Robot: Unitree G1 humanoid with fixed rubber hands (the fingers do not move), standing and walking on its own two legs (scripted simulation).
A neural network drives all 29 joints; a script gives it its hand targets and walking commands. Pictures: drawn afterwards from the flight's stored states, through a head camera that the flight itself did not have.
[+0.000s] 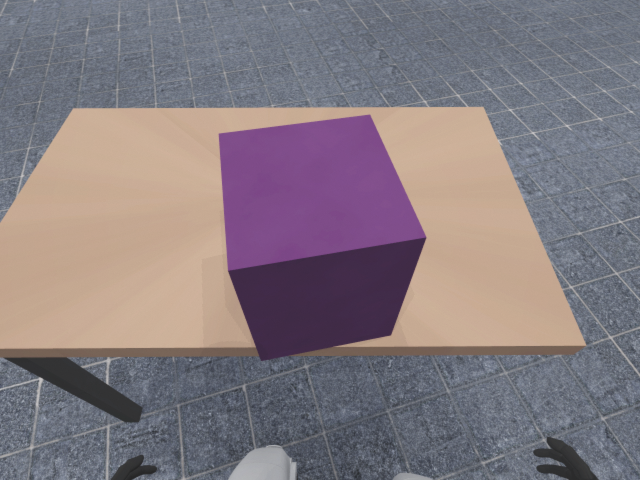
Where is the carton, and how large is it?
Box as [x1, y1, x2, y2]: [219, 115, 426, 360]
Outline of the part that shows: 370,115 219,133 228,271 261,360 390,335 426,237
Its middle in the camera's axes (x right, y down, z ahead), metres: -0.01 +0.01 +0.54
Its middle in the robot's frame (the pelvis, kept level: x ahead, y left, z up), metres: +0.40 +0.04 +0.03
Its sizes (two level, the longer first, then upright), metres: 0.210 0.200 0.250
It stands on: a table, 0.66 m high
